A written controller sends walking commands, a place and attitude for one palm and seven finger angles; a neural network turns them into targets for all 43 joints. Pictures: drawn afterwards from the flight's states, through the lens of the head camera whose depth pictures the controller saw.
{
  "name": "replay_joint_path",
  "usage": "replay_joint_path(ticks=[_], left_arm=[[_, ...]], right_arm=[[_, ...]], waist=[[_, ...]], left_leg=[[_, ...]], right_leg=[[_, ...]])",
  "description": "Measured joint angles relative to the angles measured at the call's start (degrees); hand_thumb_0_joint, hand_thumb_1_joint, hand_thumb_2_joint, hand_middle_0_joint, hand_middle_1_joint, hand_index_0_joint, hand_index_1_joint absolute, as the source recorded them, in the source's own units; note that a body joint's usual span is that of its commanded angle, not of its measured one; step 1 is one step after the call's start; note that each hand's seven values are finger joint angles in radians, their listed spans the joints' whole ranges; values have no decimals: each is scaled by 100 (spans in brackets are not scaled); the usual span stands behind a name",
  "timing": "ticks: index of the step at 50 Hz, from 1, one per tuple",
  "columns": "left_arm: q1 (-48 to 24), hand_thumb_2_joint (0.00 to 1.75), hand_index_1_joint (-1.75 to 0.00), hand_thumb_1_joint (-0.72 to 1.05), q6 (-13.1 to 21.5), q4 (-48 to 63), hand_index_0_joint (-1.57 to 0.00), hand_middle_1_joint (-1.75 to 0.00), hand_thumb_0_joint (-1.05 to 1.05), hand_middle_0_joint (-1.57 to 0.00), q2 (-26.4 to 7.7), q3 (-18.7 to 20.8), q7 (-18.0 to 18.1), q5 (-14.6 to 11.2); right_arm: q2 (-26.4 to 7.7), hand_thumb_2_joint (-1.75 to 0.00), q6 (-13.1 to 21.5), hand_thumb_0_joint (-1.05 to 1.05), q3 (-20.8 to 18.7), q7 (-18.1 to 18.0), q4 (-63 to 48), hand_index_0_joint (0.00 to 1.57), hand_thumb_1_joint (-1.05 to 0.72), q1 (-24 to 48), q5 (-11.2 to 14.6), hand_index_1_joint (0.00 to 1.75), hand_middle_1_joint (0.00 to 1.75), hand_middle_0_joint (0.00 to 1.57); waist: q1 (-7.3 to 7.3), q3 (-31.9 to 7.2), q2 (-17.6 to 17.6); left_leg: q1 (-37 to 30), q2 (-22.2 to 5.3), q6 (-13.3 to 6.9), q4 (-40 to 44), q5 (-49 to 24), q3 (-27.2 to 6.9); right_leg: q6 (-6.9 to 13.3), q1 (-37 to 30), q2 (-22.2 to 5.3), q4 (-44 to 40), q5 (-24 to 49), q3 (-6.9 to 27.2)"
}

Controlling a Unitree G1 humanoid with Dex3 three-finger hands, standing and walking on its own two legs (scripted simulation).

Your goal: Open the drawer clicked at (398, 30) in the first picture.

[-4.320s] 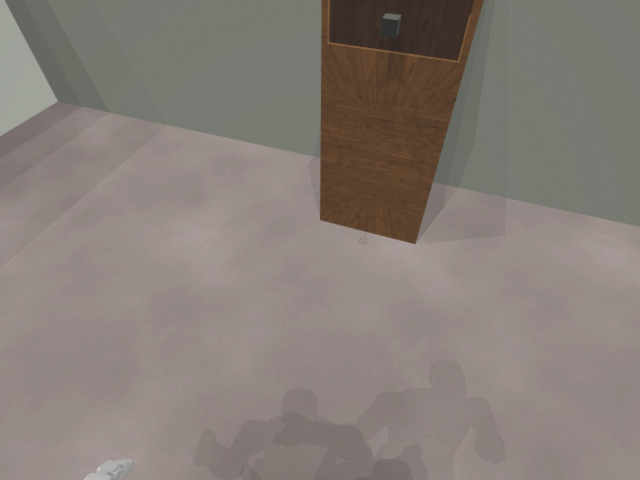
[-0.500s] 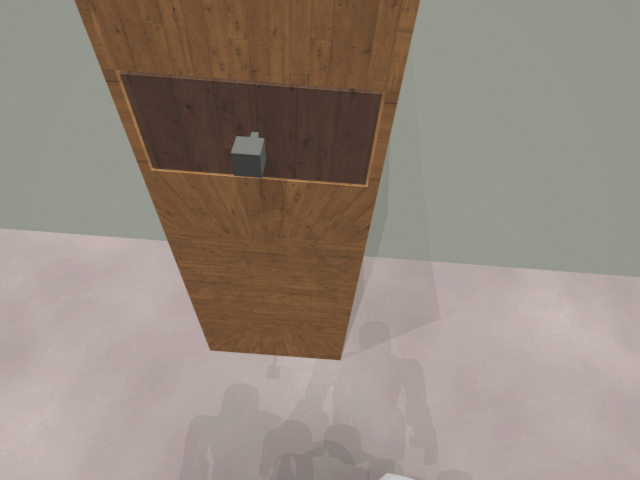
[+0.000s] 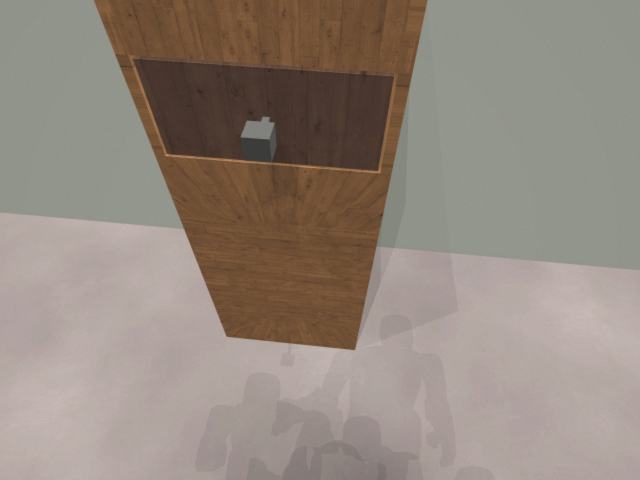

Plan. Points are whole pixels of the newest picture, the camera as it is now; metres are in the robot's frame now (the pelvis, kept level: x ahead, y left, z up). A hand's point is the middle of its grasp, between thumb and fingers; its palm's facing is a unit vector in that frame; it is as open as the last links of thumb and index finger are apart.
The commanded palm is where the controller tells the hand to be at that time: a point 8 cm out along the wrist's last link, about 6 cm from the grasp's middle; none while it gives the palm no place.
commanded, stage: come to a stop and stand still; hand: left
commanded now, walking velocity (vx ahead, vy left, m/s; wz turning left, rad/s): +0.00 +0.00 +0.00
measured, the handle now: (261, 133) +0.58 +0.15 +0.10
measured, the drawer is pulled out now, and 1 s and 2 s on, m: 0.00 0.00 0.00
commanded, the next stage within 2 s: look again from close up in 0.86 s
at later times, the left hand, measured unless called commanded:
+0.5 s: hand out of the picture -0.03 +0.19 -0.16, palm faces +0.01 -0.98 -0.20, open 7.4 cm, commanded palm none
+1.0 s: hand out of the picture -0.07 +0.17 -0.17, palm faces +0.01 -0.99 -0.17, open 7.4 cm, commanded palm none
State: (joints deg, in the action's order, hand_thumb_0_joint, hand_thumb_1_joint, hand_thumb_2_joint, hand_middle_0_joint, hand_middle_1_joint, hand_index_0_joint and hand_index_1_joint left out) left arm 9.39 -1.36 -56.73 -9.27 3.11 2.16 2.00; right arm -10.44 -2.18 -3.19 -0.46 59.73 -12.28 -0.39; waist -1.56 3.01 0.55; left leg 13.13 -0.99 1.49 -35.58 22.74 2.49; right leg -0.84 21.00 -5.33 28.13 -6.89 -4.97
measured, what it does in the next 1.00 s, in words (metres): steps on the spot: left foot, then right foot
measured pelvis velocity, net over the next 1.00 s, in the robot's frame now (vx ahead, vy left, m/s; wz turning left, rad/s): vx -0.05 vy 0.02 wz -0.02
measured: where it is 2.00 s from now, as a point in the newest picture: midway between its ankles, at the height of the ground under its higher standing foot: outside the picture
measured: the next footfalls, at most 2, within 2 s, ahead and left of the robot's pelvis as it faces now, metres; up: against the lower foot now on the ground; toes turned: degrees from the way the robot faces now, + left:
left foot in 0.02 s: +0.01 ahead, +0.13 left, +0.00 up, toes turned +3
right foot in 0.30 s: +0.00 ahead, -0.09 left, +0.00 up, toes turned -4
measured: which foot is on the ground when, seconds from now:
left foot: up 0.00-0.00, down 0.02-1.00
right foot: down 0.00-0.02, up 0.04-0.28, down 0.30-1.00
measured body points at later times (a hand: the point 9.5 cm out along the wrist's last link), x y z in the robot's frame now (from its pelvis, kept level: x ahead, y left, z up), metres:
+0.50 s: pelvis -0.03 +0.03 +0.01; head -0.02 +0.02 +0.46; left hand -0.03 +0.25 -0.15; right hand -0.03 -0.19 -0.15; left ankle -0.03 +0.12 -0.73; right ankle -0.04 -0.09 -0.73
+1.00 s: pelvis -0.05 +0.02 +0.01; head -0.03 +0.02 +0.46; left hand -0.06 +0.22 -0.15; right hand -0.08 -0.19 -0.15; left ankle -0.03 +0.12 -0.73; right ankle -0.04 -0.09 -0.73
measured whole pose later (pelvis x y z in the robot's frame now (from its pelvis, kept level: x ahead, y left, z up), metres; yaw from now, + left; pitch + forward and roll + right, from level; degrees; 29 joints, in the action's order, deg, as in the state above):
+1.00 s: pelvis -0.05 +0.02 +0.01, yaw -1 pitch -1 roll +0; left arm 17.8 1.2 -65.8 -5.9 -0.8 3.0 1.0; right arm -7.1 0.2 0.6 -1.1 66.1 -17.6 -0.2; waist 0.0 1.9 -0.6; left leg 11.6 -0.6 -1.0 -24.5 12.1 3.9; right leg 0.7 11.0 -0.1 23.7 -12.0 -2.8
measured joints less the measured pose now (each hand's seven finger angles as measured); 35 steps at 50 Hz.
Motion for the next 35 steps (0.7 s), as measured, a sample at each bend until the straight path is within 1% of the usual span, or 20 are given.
replay_joint_path(ticks=[1, 2, 4, 5, 7, 9, 11, 13, 14, 15, 17, 19, 21, 29, 35], left_arm=[[44, 90, -30, 90, -32, -19, -20, -30, 0, -20, -30, 4, -6, -22], [68, 90, -30, 90, -80, -70, -20, -30, 0, -20, -86, 19, -13, -52], [176, 90, -30, 90, -187, -179, -20, -30, 0, -20, -167, 42, -26, -72], [236, 90, -30, 90, -226, -228, -20, -30, 0, -20, -192, 45, -37, -62], [338, 90, -30, 91, -246, -302, -20, -30, 0, -20, -221, 43, -62, -42], [430, 90, -30, 91, -203, -360, -20, -30, 0, -20, -224, 19, -73, -45], [509, 90, -30, 91, -154, -423, -20, -30, 0, -20, -201, -22, -71, -60], [556, 90, -30, 91, -120, -496, -20, -30, 0, -20, -164, -72, -58, -85], [572, 90, -30, 91, -95, -533, -20, -30, 0, -20, -143, -95, -50, -97], [591, 90, -30, 91, -56, -569, -20, -30, 0, -20, -128, -120, -43, -106], [576, 90, -30, 91, 18, -697, -20, -30, 0, -20, 4, -174, -11, -116], [599, 90, -30, 91, 71, -758, -20, -30, 0, -20, 107, -248, -10, -125], [623, 90, -30, 91, 107, -792, -20, -30, 0, -20, 153, -284, -3, -131], [604, 90, -30, 92, 84, -877, -20, -30, 1, -20, 148, -320, 34, -137], [644, 90, -30, 92, 96, -876, -20, -30, 1, -20, 168, -325, 21, -138]], right_arm=[[-13, -90, 54, 1, 11, -3, -35, 20, -91, -26, -1, 30, 30, 20], [29, -90, 89, 1, 15, -16, -27, 20, -91, -28, -19, 30, 30, 20], [115, -90, 89, 1, 65, -32, -37, 20, -92, -111, -59, 30, 30, 20], [152, -90, 88, 1, 95, -46, -27, 20, -91, -162, -71, 30, 30, 20], [215, -90, 89, 1, 152, -80, 16, 20, -91, -232, -83, 30, 30, 20], [256, -90, 97, 1, 197, -121, 77, 20, -92, -244, -85, 30, 30, 20], [250, -90, 118, 1, 212, -161, 139, 20, -93, -220, -78, 30, 30, 20], [234, -90, 166, 1, 219, -169, 176, 20, -93, -196, -67, 30, 30, 20], [227, -90, 190, 1, 222, -168, 194, 20, -93, -191, -55, 30, 30, 20], [225, -90, 213, 1, 224, -163, 214, 20, -93, -194, -35, 30, 30, 20], [147, -90, 222, 1, 208, -162, 303, 20, -94, -143, 10, 30, 30, 20], [99, -90, 222, 1, 205, -151, 357, 20, -93, -146, 31, 30, 30, 20], [108, -90, 209, 1, 225, -139, 428, 20, -93, -164, 26, 30, 30, 20], [286, -90, 217, 1, 343, -107, 676, 20, -92, -341, 13, 30, 30, 20], [346, -90, 206, 1, 353, -109, 733, 20, -92, -462, 5, 30, 30, 20]], waist=[[13, -43, 12], [24, -45, 123], [41, -134, 249], [51, -197, 265], [51, -284, 265], [20, -296, 254], [0, -258, 241], [15, -194, 223], [27, -166, 214], [35, -147, 222], [55, -72, 8], [127, -50, -152], [159, -63, -178], [157, -139, -30], [155, -141, -19]], left_leg=[[-172, -21, -35, 435, -205, -8], [-199, 40, -99, 494, -304, 29], [-242, 97, -218, 547, -391, 77], [-281, 100, -258, 654, -451, 81], [-350, 114, -307, 904, -601, 78], [-398, 151, -340, 1102, -729, 102], [-419, 208, -370, 1221, -811, 154], [-399, 270, -389, 1249, -846, 202], [-370, 302, -392, 1220, -843, 224], [-325, 343, -388, 1155, -820, 251], [-281, 251, -364, 1025, -762, 249], [-324, 206, -380, 1102, -845, 211], [-372, 203, -352, 1187, -896, 205], [-507, 157, -299, 1393, -1063, 208], [-454, 137, -283, 1430, -1146, 187]], right_leg=[[-43, 74, 7, 106, -20, 1], [-65, 134, -33, 263, -180, 78], [-56, 199, 32, 633, -938, 246], [-43, 233, 94, 904, -1158, 312], [-23, 259, 202, 1465, -1298, 412], [-33, 155, 249, 1719, -1346, 443], [-63, -87, 243, 1540, -1434, 414], [-86, -425, 232, 1019, -1444, 371], [-89, -626, 230, 639, -1272, 354], [-69, -840, 219, 205, -954, 359], [19, -1002, 315, -119, -908, 336], [44, -1071, 365, -233, -832, 293], [50, -1103, 370, -285, -781, 287], [95, -1214, 424, -456, -625, 288], [116, -1180, 446, -521, -534, 264]])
